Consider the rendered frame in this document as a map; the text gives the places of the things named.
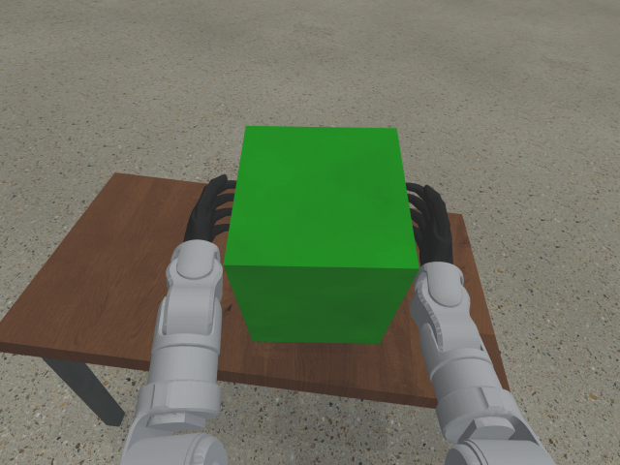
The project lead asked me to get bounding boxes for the robot left upper arm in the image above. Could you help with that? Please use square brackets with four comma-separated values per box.
[120, 432, 228, 465]

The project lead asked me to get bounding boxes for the robot left forearm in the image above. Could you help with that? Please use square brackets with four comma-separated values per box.
[118, 239, 223, 465]

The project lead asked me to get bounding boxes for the table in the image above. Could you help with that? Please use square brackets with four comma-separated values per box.
[0, 172, 511, 427]

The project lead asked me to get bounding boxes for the robot right forearm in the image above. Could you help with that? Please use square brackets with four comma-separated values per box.
[410, 262, 556, 465]

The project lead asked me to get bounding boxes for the carton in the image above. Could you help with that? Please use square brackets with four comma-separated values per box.
[223, 126, 419, 344]

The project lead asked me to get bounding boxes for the robot right upper arm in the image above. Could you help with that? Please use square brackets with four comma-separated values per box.
[445, 439, 555, 465]

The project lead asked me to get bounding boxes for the right robot hand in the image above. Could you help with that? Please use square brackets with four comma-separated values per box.
[406, 183, 453, 266]

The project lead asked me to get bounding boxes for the left robot hand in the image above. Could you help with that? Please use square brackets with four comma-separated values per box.
[183, 174, 236, 243]

